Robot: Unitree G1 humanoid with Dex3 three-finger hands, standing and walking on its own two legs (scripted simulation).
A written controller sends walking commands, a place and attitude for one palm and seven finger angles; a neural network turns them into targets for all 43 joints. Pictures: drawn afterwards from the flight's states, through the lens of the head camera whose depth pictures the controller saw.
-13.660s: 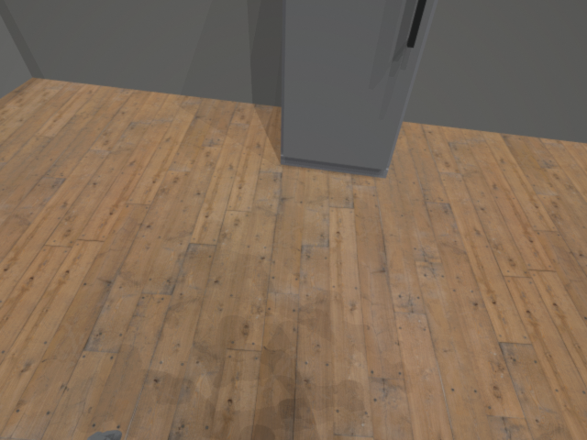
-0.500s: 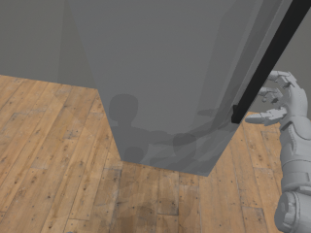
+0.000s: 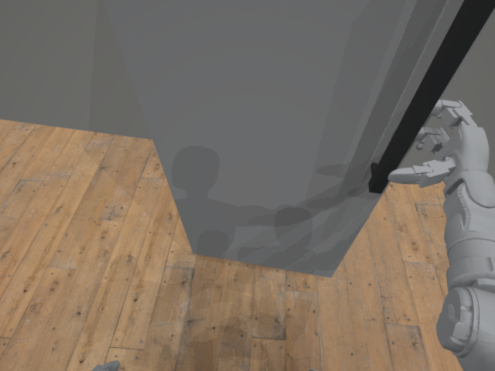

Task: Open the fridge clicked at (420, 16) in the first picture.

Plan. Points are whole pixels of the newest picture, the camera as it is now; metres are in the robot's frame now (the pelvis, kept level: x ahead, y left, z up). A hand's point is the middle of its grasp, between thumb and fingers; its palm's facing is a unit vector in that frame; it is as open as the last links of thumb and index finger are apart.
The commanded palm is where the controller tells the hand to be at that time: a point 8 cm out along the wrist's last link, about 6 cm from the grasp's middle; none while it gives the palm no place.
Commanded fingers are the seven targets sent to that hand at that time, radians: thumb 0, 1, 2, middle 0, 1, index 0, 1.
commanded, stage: feel for the door with the fingertips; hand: right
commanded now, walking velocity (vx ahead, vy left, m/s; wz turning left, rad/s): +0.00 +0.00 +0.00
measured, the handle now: (433, 69) +0.51 -0.18 +0.24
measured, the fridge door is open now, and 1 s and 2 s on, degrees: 0 0 0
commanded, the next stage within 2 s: slide the fingers in behind the handle in 0.12 s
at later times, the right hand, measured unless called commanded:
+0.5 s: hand (420, 143) +0.47 -0.20 +0.13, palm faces +0.05 +1.00 +0.01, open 13.7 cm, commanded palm +0.44 -0.25 +0.13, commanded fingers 0.00 0.50 -0.30 0.30 1.20 0.30 1.20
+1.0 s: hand (405, 145) +0.46 -0.18 +0.13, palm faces +0.04 +1.00 +0.00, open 13.9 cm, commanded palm +0.43 -0.23 +0.13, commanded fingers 0.00 0.50 -0.30 0.30 1.20 0.30 1.20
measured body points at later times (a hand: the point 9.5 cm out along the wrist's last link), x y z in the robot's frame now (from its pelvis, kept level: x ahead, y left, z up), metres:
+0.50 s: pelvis -0.01 +0.00 +0.00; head +0.05 -0.01 +0.44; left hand +0.02 +0.27 -0.12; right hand +0.46 -0.26 +0.14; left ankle -0.04 +0.12 -0.71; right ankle +0.05 -0.13 -0.71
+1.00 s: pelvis +0.00 -0.01 +0.00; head +0.05 -0.01 +0.45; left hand +0.06 +0.25 -0.12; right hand +0.45 -0.23 +0.13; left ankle -0.04 +0.12 -0.71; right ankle +0.05 -0.13 -0.71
